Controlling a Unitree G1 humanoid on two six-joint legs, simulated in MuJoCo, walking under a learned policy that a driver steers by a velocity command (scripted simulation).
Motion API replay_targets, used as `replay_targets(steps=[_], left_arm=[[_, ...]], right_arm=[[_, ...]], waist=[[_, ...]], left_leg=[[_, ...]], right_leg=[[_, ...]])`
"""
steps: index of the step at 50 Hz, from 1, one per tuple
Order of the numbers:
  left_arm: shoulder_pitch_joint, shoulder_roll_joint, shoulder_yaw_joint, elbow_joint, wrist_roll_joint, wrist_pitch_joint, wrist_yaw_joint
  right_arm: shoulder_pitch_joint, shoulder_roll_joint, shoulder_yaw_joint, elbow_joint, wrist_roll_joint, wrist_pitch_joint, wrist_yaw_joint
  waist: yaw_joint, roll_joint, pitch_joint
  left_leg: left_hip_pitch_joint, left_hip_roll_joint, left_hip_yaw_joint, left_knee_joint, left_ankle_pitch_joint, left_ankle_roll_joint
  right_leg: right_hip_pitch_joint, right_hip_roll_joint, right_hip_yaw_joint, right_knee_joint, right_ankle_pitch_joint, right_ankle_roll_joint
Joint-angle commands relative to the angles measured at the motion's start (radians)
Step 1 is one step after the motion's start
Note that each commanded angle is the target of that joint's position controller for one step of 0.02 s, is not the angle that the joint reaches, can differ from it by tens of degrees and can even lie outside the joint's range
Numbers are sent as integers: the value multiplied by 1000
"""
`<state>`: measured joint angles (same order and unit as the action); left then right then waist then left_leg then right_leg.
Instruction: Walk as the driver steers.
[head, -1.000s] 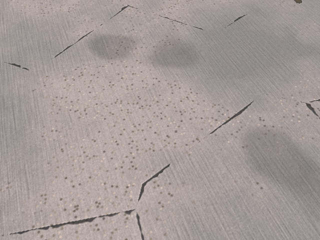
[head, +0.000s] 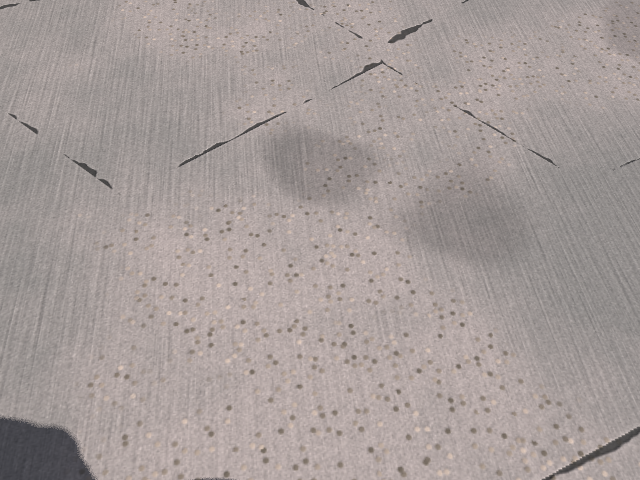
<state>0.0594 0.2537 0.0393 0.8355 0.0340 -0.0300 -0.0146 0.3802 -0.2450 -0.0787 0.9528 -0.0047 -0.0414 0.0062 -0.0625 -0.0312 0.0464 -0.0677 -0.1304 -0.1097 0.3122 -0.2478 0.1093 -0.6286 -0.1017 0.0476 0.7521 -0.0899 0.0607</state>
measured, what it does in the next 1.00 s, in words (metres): walks ahead: right foot, then left foot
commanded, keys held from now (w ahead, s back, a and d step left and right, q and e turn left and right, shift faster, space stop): w+q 0.32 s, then w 0.24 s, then e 0.44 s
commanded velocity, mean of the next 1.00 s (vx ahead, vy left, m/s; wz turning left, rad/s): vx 0.38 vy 0.00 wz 0.17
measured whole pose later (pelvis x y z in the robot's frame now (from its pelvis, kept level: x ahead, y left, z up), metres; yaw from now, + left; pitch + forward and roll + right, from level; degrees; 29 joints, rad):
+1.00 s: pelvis +0.41 +0.05 +0.00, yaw +6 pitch +0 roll +0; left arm 0.21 0.23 0.07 0.86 0.03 0.05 -0.02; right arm 0.24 -0.22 -0.03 0.88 -0.02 -0.04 -0.03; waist 0.01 -0.02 0.07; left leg -0.19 0.03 0.24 0.40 -0.21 0.07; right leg -0.52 -0.05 -0.06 0.85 -0.24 0.00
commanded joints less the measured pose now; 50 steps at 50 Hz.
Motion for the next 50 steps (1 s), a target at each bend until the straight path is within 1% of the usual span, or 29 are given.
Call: replay_targets(steps=[1, 4, 6, 7, 8, 9, 10, 11, 12, 13, 15, 19, 23, 26, 28, 29, 30, 31, 32, 33, 34, 35, 36, 37, 38, 41, 43, 46, 50], left_arm=[[-138, 65, 4, -104, -7, -18, -6], [-112, 93, 6, -115, -14, -32, -5], [41, 130, 21, -75, -16, -45, 6], [175, 163, 34, -41, -6, -60, 16], [343, 244, 52, -36, 16, -69, 34], [313, 327, 70, -43, 24, -53, 36], [237, 235, 59, -55, 12, -40, 31], [175, 140, 37, -74, 2, -39, 27], [146, 103, 26, -71, 3, -42, 25], [155, 90, 21, -62, 3, -46, 28], [195, 86, 20, -34, -6, -62, 26], [266, 90, 25, 6, -14, -84, 14], [283, 92, 23, 33, -13, -84, 7], [332, 124, 28, 64, -17, -78, 9], [368, 138, 30, 90, -17, -67, 11], [380, 136, 28, 105, -18, -59, 11], [386, 139, 26, 117, -21, -52, 13], [381, 133, 22, 123, -31, -46, 15], [385, 103, 10, 106, -41, -49, 16], [448, -18, -22, 56, -68, -50, 11], [472, 74, 10, 91, -64, -31, 36], [418, 88, 20, 85, -57, -21, 41], [377, 63, 16, 82, -47, -19, 40], [363, 59, 22, 91, -34, -8, 38], [369, 55, 27, 94, -17, 8, 30], [395, 18, 35, 90, -13, 43, 15], [356, 14, 40, 67, -9, 58, 14], [264, 8, 35, 20, -2, 73, 3], [183, 19, 31, -30, -1, 81, -11]], right_arm=[[59, -160, -33, -45, -9, -9, -5], [34, -181, -38, -64, -15, -9, -13], [-23, -205, -44, -85, -16, -15, -13], [-35, -190, -40, -91, -7, -24, -5], [-25, -112, -17, -126, 3, -37, 0], [89, -53, -8, -157, 31, -33, 1], [92, -133, -14, -117, -2, -13, -10], [24, -144, -18, -114, -12, -9, -1], [-18, -121, -14, -122, -13, -8, 7], [-39, -113, -15, -127, -24, 0, 15], [-44, -97, -11, -135, -29, 21, 31], [-146, -69, 4, -179, -31, 32, 47], [-286, -42, 29, -220, -28, 21, 58], [-375, -42, 43, -247, -32, 16, 60], [-394, -57, 43, -255, -36, 12, 54], [-382, -57, 44, -249, -42, 7, 48], [-317, -58, 42, -225, -47, -3, 40], [-171, -70, 35, -169, -57, -20, 29], [-33, -122, 20, -126, -77, -35, 15], [54, -230, -2, -127, -90, -37, 0], [68, -248, -17, -122, -18, -23, -8], [-17, -192, -2, -129, 0, -21, -10], [-102, -117, 20, -138, -2, -25, -12], [-153, -70, 35, -141, -5, -26, -17], [-177, -56, 40, -141, -2, -25, -26], [-188, -84, 33, -145, -7, -35, -33], [-194, -84, 30, -143, -9, -36, -38], [-187, -78, 31, -133, -12, -24, -46], [-147, -118, 14, -121, -18, -4, -41]], waist=[[-25, 103, 3], [4, 127, -5], [82, 124, -52], [148, 58, -123], [204, -74, -288], [115, -325, -345], [80, -158, -232], [84, -35, -116], [76, -5, -56], [71, -40, -38], [60, -88, -44], [65, -68, -32], [82, -66, 9], [101, -67, 23], [100, -68, 27], [90, -67, 28], [60, -70, -4], [-5, -40, -77], [-48, -1, -186], [-43, 233, -363], [-52, 200, -455], [-11, 142, -337], [21, 134, -205], [50, 117, -117], [74, 133, -81], [116, 117, -113], [121, 129, -97], [106, 159, -66], [71, 150, -76]], left_leg=[[5, 242, -209, -48, 365, 126], [9, 259, -252, 16, 417, 90], [-49, 239, -264, 134, 508, 53], [-104, 171, -215, 319, 496, 27], [-214, 100, -117, 610, 264, 4], [-506, -38, -16, 824, -335, -16], [-579, 73, -20, 931, -269, -3], [-572, 111, -10, 918, -162, -5], [-550, 142, 2, 880, -99, -16], [-532, 164, 12, 852, -75, -27], [-515, 170, 31, 846, -48, -45], [-605, 177, 35, 779, 32, -62], [-556, 171, 93, 504, 164, -75], [-467, 162, 161, 352, 164, -59], [-443, 155, 179, 296, 115, -32], [-402, 139, 188, 263, 88, -17], [-319, 108, 198, 218, 87, -3], [-140, 85, 202, 121, 190, 16], [114, 194, 114, 137, 356, 36], [458, 566, -249, 189, 805, 154], [397, 623, -326, 164, 1097, 230], [289, 562, -157, 150, 1110, 200], [164, 512, -76, 101, 1004, 150], [60, 461, -13, 51, 889, 98], [-26, 428, 38, 15, 832, 76], [-109, 421, 129, -19, 822, 90], [-134, 422, 170, -34, 728, 100], [-148, 406, 227, -39, 572, 90], [-120, 443, 240, -2, 473, 94]], right_leg=[[7, 56, -41, -85, 41, -5], [128, 81, -22, -186, -15, -33], [359, 121, -35, -257, -81, -63], [546, 87, -9, -320, -69, -91], [772, -155, 229, -357, -292, -140], [914, -357, 696, -509, -379, -245], [797, -339, 688, -503, -497, -253], [672, -283, 513, -512, -449, -229], [588, -231, 362, -529, -280, -211], [553, -193, 257, -538, -155, -192], [537, -157, 134, -545, 37, -181], [566, -157, 20, -574, 210, -214], [535, -113, -92, -611, 220, -209], [550, -133, -118, -611, 258, -203], [612, -160, -117, -576, 334, -202], [633, -158, -114, -516, 483, -198], [654, -144, -116, -416, 661, -187], [628, -101, -139, -247, 706, -161], [477, -58, -146, -57, 471, -133], [159, 73, -191, 309, -273, -85], [148, 148, -48, 485, -519, -86], [121, 93, 13, 503, -483, -96], [89, 62, -2, 448, -433, -97], [102, 41, -9, 394, -383, -93], [145, 36, -20, 368, -338, -82], [206, 68, -53, 386, -261, -62], [175, 60, -60, 347, -214, -56], [165, 42, -79, 190, -135, -54], [217, 55, -119, 47, -153, -74]])
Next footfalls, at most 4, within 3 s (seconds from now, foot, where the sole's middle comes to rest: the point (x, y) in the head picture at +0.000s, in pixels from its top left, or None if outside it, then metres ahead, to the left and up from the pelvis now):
0.14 right None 0.25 -0.14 -0.78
0.64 left None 0.45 0.14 -0.78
1.14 right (336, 463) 0.50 -0.06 -0.78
1.62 left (240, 471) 0.49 0.14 -0.78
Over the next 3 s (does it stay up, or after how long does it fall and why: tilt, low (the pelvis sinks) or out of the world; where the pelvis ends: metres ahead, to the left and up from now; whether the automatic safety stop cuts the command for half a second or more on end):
stays up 0.39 0.06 0.00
